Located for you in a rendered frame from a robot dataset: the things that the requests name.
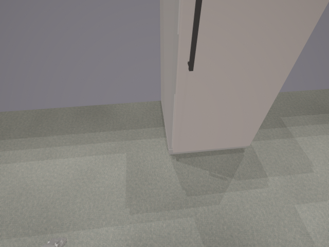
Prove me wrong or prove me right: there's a handle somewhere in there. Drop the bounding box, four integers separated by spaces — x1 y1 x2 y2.
188 0 202 71

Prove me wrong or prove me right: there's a fridge door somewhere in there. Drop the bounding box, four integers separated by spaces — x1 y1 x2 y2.
172 0 329 153

